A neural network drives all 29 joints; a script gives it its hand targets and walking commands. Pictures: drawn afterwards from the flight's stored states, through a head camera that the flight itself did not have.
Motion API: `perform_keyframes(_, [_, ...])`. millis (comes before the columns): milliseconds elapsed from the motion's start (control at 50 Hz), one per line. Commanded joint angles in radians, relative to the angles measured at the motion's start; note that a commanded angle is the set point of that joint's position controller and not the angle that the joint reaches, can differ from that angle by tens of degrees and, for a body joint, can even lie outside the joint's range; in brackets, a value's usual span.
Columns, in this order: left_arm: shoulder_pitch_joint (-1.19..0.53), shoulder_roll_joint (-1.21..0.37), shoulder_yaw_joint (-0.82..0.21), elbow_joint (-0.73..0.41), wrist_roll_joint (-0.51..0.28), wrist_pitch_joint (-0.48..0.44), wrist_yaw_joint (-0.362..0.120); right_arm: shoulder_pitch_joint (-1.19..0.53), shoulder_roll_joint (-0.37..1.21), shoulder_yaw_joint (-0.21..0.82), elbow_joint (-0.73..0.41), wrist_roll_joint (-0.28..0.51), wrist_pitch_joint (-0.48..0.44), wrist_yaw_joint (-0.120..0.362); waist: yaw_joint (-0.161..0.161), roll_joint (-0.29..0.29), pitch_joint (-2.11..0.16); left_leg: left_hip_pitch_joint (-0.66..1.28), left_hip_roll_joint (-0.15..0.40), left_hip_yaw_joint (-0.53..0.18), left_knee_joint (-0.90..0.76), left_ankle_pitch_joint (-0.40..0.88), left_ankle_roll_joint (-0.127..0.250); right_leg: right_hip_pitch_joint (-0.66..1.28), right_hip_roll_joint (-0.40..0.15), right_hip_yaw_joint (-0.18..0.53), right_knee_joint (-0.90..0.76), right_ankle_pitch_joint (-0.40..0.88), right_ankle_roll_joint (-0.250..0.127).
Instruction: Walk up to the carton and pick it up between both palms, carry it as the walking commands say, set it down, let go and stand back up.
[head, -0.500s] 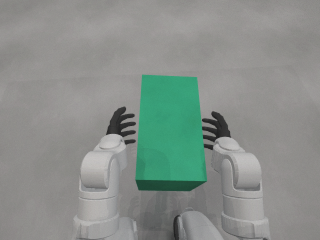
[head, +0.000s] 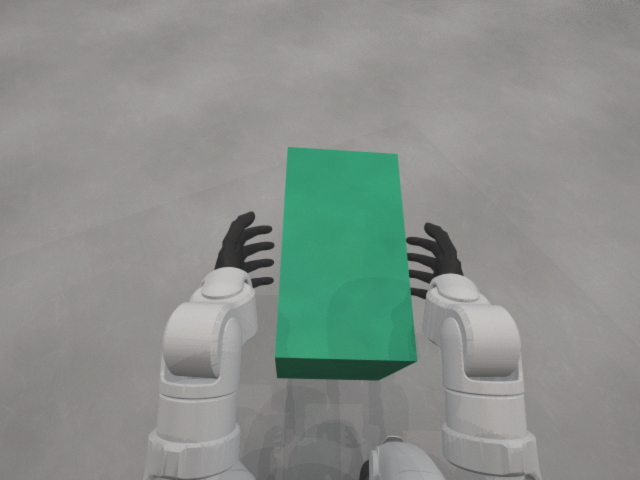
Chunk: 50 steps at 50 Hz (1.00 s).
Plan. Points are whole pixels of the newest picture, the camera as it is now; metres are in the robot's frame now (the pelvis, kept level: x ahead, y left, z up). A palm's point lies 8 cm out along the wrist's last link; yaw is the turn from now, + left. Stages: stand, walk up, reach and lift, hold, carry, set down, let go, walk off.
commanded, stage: carry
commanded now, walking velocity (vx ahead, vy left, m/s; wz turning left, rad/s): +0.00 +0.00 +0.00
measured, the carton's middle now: (335, 269) +0.37 +0.03 +0.00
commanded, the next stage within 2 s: none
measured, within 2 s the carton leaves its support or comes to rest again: neither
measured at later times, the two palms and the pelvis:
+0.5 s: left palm (340, 301) +0.25 +0.02 +0.13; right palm (602, 379) +0.20 -0.21 +0.12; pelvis -0.06 -0.04 +0.03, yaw -11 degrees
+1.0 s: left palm (363, 364) +0.20 +0.00 +0.13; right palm out of the picture +0.13 -0.23 +0.12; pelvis -0.12 -0.04 +0.03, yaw -13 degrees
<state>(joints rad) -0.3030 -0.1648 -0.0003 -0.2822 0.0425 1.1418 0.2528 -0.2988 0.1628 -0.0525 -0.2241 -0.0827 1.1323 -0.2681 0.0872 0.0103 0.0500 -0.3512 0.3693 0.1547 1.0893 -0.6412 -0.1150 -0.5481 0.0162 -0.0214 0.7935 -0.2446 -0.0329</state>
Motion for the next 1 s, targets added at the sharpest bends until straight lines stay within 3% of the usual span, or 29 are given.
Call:
perform_keyframes(0, [-0.341, -1.053, -0.475, -0.153, -0.362, -0.019, -0.219, -0.382, 1.040, 0.498, -0.218, 0.310, -0.035, 0.176, -0.095, -0.270, -0.551, -0.327, -0.231, -0.110, 0.280, -0.112, 0.039, 0.570, -0.197, 0.388, -0.218, 0.862, -0.144])
perform_keyframes(20, [-0.323, -1.073, -0.455, -0.129, -0.340, -0.030, -0.219, -0.429, 1.063, 0.522, -0.244, 0.340, -0.048, 0.184, -0.091, -0.252, -0.583, -0.324, -0.221, -0.110, 0.236, -0.028, 0.028, 0.611, -0.172, 0.326, -0.195, 0.865, -0.132])
perform_keyframes(40, [-0.285, -1.091, -0.425, -0.112, -0.308, -0.038, -0.216, -0.486, 1.082, 0.551, -0.298, 0.378, -0.059, 0.196, -0.085, -0.227, -0.613, -0.287, -0.225, -0.115, 0.180, 0.014, 0.033, 0.627, -0.175, 0.332, -0.194, 0.861, -0.130])
perform_keyframes(140, [-0.311, -1.021, -0.377, -0.210, -0.237, -0.072, -0.169, -0.477, 1.073, 0.563, -0.297, 0.438, -0.068, 0.224, -0.076, -0.058, -0.702, -0.170, -0.284, -0.134, -0.018, 0.037, 0.062, 0.611, -0.237, 0.442, -0.272, 0.702, -0.169])
perform_keyframes(220, [-0.261, -0.986, -0.352, -0.163, -0.192, -0.063, -0.150, -0.418, 1.058, 0.563, -0.221, 0.432, -0.050, 0.233, -0.072, -0.067, -0.688, -0.136, -0.322, -0.138, -0.109, 0.038, 0.068, 0.606, -0.249, 0.510, -0.334, 0.638, -0.146])
perform_keyframes(280, [-0.275, -0.980, -0.367, -0.155, -0.205, -0.059, -0.156, -0.411, 1.044, 0.551, -0.215, 0.410, -0.056, 0.223, -0.076, -0.062, -0.694, -0.102, -0.358, -0.119, -0.165, 0.043, 0.075, 0.601, -0.217, 0.494, -0.389, 0.522, -0.081])
perform_keyframes(300, [-0.272, -0.981, -0.367, -0.146, -0.211, -0.059, -0.161, -0.403, 1.045, 0.552, -0.205, 0.401, -0.054, 0.218, -0.079, -0.115, -0.690, -0.073, -0.373, -0.101, -0.190, 0.058, 0.075, 0.580, -0.194, 0.469, -0.423, 0.454, -0.042])
perform_keyframes(340, [-0.290, -0.998, -0.381, -0.118, -0.234, -0.050, -0.175, -0.405, 1.041, 0.537, -0.200, 0.372, -0.054, 0.204, -0.080, -0.151, -0.656, -0.021, -0.395, -0.082, -0.294, 0.070, 0.079, 0.529, -0.173, 0.448, -0.465, 0.334, -0.015])
perform_keyframes(380, [-0.278, -0.994, -0.382, -0.082, -0.239, -0.040, -0.183, -0.396, 1.027, 0.519, -0.178, 0.353, -0.049, 0.192, -0.083, -0.197, -0.654, 0.123, -0.429, -0.017, -0.485, 0.092, 0.093, 0.461, -0.122, 0.381, -0.542, 0.216, 0.072])
perform_keyframes(420, [-0.287, -1.007, -0.397, -0.053, -0.251, -0.032, -0.191, -0.394, 1.024, 0.501, -0.164, 0.337, -0.048, 0.183, -0.088, -0.179, -0.681, 0.348, -0.424, 0.065, -0.702, 0.212, 0.098, 0.405, -0.055, 0.284, -0.584, 0.193, 0.174])
perform_keyframes(440, [-0.263, -1.013, -0.398, -0.013, -0.244, -0.023, -0.193, -0.404, 1.009, 0.496, -0.170, 0.334, -0.044, 0.180, -0.092, -0.143, -0.690, 0.471, -0.392, 0.064, -0.748, 0.271, 0.110, 0.328, -0.029, 0.253, -0.584, 0.176, 0.182])
perform_keyframes(460, [-0.299, -1.011, -0.424, -0.020, -0.253, -0.014, -0.201, -0.392, 1.006, 0.460, -0.139, 0.304, -0.047, 0.178, -0.105, -0.003, -0.658, 0.497, -0.301, -0.070, -0.729, 0.181, 0.154, 0.216, 0.047, 0.153, -0.501, 0.079, 0.234])
perform_keyframes(480, [-0.349, -1.017, -0.437, -0.020, -0.264, -0.011, -0.204, -0.424, 1.016, 0.445, -0.131, 0.299, -0.048, 0.179, -0.110, 0.243, -0.592, 0.338, -0.154, -0.240, -0.771, 0.147, 0.211, 0.215, 0.082, 0.088, -0.172, 0.004, 0.157])
perform_keyframes(500, [-0.398, -1.027, -0.447, -0.030, -0.268, -0.008, -0.205, -0.462, 1.012, 0.442, -0.167, 0.298, -0.045, 0.186, -0.112, 0.318, -0.494, 0.136, -0.008, -0.358, -0.807, 0.044, 0.277, 0.120, 0.080, 0.072, 0.121, -0.139, 0.079])
perform_keyframes(520, [-0.419, -1.025, -0.428, -0.002, -0.262, 0.004, -0.206, -0.485, 0.990, 0.444, -0.159, 0.289, -0.028, 0.185, -0.109, 0.232, -0.386, -0.035, 0.067, -0.364, -0.861, -0.019, 0.322, 0.082, 0.068, 0.079, 0.329, -0.177, 0.050])
perform_keyframes(540, [-0.439, -1.034, -0.424, 0.001, -0.267, 0.011, -0.206, -0.498, 0.984, 0.447, -0.153, 0.285, -0.017, 0.188, -0.098, 0.162, -0.331, -0.062, 0.076, -0.336, -0.851, 0.042, 0.313, 0.013, 0.030, 0.087, 0.404, -0.169, 0.025])
perform_keyframes(560, [-0.409, -1.022, -0.395, 0.059, -0.252, 0.022, -0.205, -0.498, 0.973, 0.446, -0.120, 0.280, -0.004, 0.186, -0.090, 0.070, -0.293, -0.058, 0.040, -0.272, -0.824, 0.136, 0.278, -0.013, 0.012, 0.073, 0.360, -0.147, 0.009])
perform_keyframes(580, [-0.409, -1.008, -0.397, 0.078, -0.257, 0.030, -0.207, -0.493, 0.975, 0.442, -0.084, 0.269, 0.004, 0.183, -0.080, 0.041, -0.289, -0.018, -0.001, -0.220, -0.755, 0.264, 0.231, 0.008, -0.033, 0.059, 0.149, -0.134, -0.003])
perform_keyframes(620, [-0.364, -1.017, -0.384, 0.134, -0.264, 0.037, -0.208, -0.491, 0.961, 0.442, -0.091, 0.270, 0.007, 0.170, -0.088, 0.063, -0.373, 0.127, -0.055, -0.172, -0.627, 0.551, 0.220, 0.103, 0.041, -0.006, -0.171, -0.167, 0.004])
perform_keyframes(640, [-0.367, -1.031, -0.392, 0.119, -0.268, 0.034, -0.209, -0.487, 0.970, 0.443, -0.096, 0.275, 0.002, 0.170, -0.084, 0.099, -0.410, 0.122, -0.074, -0.157, -0.595, 0.587, 0.216, 0.207, 0.060, -0.029, -0.299, -0.087, 0.005])
perform_keyframes(660, [-0.363, -1.044, -0.388, 0.126, -0.273, 0.036, -0.210, -0.492, 0.964, 0.428, -0.101, 0.272, 0.002, 0.169, -0.083, 0.082, -0.455, 0.111, -0.102, -0.137, -0.556, 0.573, 0.199, 0.302, 0.045, 0.007, -0.387, 0.017, 0.006])
perform_keyframes(680, [-0.375, -1.048, -0.397, 0.111, -0.285, 0.030, -0.212, -0.481, 0.972, 0.423, -0.099, 0.268, -0.001, 0.167, -0.092, -0.013, -0.490, 0.071, -0.147, -0.102, -0.482, 0.502, 0.164, 0.401, -0.062, 0.124, -0.428, 0.198, -0.002])
perform_keyframes(700, [-0.396, -1.027, -0.392, 0.089, -0.286, 0.022, -0.211, -0.499, 0.978, 0.420, -0.102, 0.264, -0.001, 0.164, -0.095, -0.183, -0.510, -0.073, -0.246, -0.058, -0.354, 0.281, 0.115, 0.468, -0.238, 0.365, -0.422, 0.491, -0.024])
perform_keyframes(720, [-0.389, -1.045, -0.401, 0.068, -0.285, 0.012, -0.209, -0.518, 0.987, 0.443, -0.133, 0.290, -0.001, 0.171, -0.093, -0.235, -0.510, -0.084, -0.303, -0.026, -0.369, 0.172, 0.093, 0.442, -0.290, 0.401, -0.378, 0.548, -0.062])
perform_keyframes(740, [-0.419, -1.078, -0.407, 0.024, -0.294, 0.005, -0.210, -0.572, 1.023, 0.471, -0.174, 0.317, -0.008, 0.179, -0.090, -0.178, -0.476, -0.078, -0.326, -0.033, -0.353, 0.151, 0.097, 0.375, -0.272, 0.409, -0.417, 0.454, -0.061])
perform_keyframes(800, [-0.411, -1.090, -0.388, -0.014, -0.285, -0.002, -0.202, -0.571, 1.067, 0.492, -0.195, 0.351, -0.011, 0.187, -0.094, -0.099, -0.508, 0.016, -0.321, -0.035, -0.507, 0.288, 0.117, 0.354, -0.201, 0.285, -0.394, 0.242, -0.052])
perform_keyframes(880, [-0.359, -1.078, -0.370, -0.030, -0.250, -0.013, -0.185, -0.571, 1.077, 0.528, -0.213, 0.386, -0.011, 0.204, -0.094, -0.108, -0.586, 0.177, -0.248, -0.082, -0.553, 0.415, 0.136, 0.316, -0.146, 0.224, -0.332, 0.337, -0.032])
perform_keyframes(940, [-0.389, -1.071, -0.391, -0.050, -0.243, -0.007, -0.182, -0.557, 1.070, 0.515, -0.187, 0.381, -0.008, 0.216, -0.092, 0.017, -0.530, 0.141, -0.200, -0.150, -0.619, 0.289, 0.155, 0.234, -0.103, 0.182, -0.326, 0.085, -0.029])
perform_keyframes(980, [-0.374, -1.072, -0.395, -0.019, -0.241, 0.003, -0.184, -0.538, 1.049, 0.500, -0.171, 0.364, -0.005, 0.215, -0.090, 0.043, -0.496, 0.125, -0.174, -0.160, -0.648, 0.258, 0.166, 0.212, -0.085, 0.165, -0.317, 0.075, -0.025])
